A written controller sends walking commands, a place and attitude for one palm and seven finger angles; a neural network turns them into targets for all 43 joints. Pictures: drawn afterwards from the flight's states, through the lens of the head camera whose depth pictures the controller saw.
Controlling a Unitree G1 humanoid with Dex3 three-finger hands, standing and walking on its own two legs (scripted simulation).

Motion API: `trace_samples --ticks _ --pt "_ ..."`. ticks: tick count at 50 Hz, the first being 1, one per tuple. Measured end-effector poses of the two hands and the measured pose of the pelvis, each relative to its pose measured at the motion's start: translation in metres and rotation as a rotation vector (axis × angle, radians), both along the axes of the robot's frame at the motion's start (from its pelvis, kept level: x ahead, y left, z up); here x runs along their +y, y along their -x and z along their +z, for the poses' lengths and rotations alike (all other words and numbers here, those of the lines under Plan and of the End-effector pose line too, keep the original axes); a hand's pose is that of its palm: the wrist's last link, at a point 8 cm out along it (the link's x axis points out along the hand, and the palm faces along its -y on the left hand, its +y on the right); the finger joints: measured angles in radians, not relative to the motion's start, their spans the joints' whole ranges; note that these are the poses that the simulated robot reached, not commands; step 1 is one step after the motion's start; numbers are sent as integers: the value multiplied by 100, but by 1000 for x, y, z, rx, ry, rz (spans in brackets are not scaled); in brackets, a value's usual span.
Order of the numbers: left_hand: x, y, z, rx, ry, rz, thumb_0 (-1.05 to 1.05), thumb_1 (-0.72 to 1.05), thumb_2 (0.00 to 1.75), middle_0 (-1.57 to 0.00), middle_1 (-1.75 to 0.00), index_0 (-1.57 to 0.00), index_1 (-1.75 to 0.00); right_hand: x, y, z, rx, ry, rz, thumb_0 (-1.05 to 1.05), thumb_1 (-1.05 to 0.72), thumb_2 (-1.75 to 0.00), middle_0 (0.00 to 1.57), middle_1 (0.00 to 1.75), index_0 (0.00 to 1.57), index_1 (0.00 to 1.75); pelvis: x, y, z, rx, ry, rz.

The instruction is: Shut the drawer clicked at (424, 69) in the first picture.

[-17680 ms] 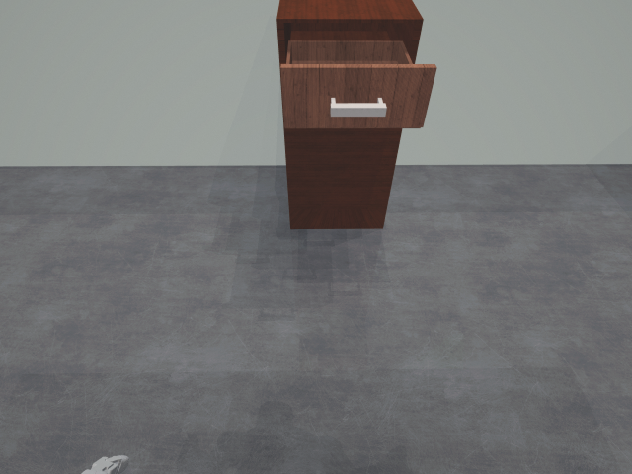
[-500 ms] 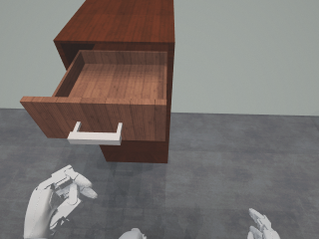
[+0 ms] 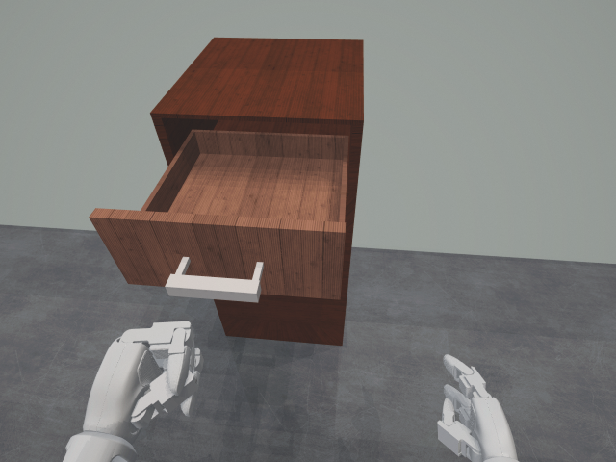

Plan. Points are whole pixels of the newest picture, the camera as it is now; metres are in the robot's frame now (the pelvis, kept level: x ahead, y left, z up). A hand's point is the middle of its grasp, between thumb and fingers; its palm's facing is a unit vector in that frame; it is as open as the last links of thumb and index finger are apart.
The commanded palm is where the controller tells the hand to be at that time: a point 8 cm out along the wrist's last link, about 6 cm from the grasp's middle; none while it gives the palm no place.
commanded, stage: raise the hand and make a fist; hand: left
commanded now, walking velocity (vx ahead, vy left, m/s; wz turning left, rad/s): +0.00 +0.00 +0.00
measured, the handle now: (217, 276) +0.37 +0.18 +0.04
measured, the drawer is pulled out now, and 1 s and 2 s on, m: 0.29 0.29 0.29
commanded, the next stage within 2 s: bring the fist close to the handle in 0.46 s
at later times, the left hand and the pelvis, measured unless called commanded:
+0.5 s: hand (178, 365) +0.18 +0.15 +0.14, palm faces +0.06 -0.99 -0.11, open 3.2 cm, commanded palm +0.14 +0.20 +0.14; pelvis +0.01 -0.03 +0.01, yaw +0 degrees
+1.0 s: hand (197, 356) +0.21 +0.15 +0.09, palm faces -0.01 -1.00 -0.05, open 3.2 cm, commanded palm +0.19 +0.21 +0.09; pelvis +0.01 -0.03 +0.01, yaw +0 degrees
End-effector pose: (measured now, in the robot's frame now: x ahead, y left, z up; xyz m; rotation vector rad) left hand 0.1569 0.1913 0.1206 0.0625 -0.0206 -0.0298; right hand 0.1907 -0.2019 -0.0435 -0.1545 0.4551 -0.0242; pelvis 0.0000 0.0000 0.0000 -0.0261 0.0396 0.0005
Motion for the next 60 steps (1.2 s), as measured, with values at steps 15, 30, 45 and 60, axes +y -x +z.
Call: trace_samples --ticks 15,30,45,60 --pt "2 -2 6 38 -1 24 1 90 90 -140 -160 -139 -159 -38 16 -5 35 17 -70 2 -90 -90 20 30 20 30 -16 -6 8 -18 -13 -1" --pt "4 -2 14 1 -26 59 1 90 90 -140 -160 -140 -160 -54 7 -5 4 3 -74 2 -90 -90 20 30 20 30 -32 -10 10 -21 -20 4" --pt "16 -25 -15 28 -4 59 1 90 90 -140 -160 -140 -160 -63 12 -11 66 54 -81 1 -90 -90 20 30 20 30 -32 -9 9 7 -20 6" --pt "16 -44 -44 48 18 40 1 90 90 -140 -160 -139 -160 -49 29 -26 152 60 -108 1 -90 -90 20 30 20 30 -14 -7 0 60 -16 -11"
